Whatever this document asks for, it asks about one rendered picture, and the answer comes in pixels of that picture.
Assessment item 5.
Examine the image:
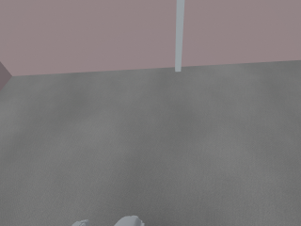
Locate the panel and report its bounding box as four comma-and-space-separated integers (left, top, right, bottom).
175, 0, 185, 72

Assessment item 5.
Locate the left robot thigh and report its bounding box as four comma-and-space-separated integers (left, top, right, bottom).
114, 216, 145, 226

